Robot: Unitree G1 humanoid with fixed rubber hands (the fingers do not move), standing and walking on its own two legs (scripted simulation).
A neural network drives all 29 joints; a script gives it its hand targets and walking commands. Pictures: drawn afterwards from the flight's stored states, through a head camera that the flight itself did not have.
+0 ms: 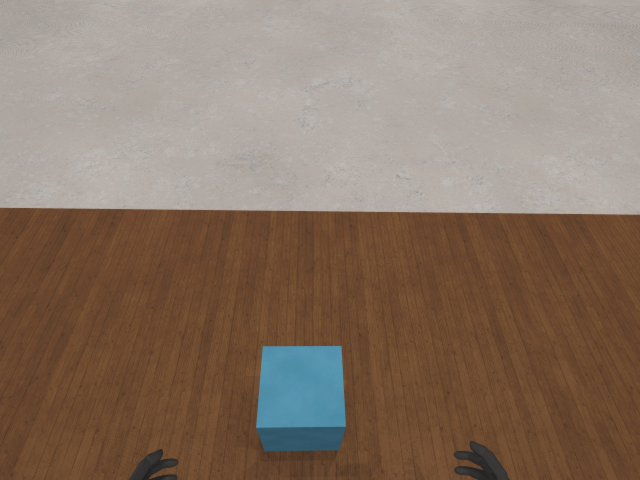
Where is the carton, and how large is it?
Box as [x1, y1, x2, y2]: [256, 346, 345, 450]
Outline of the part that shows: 263,346 256,428 264,450 338,449 345,427 341,346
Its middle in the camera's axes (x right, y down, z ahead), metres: -0.05 +0.45 +1.07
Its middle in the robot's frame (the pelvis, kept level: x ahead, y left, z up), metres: +0.40 +0.03 -0.64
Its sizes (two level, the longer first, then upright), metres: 0.210 0.200 0.250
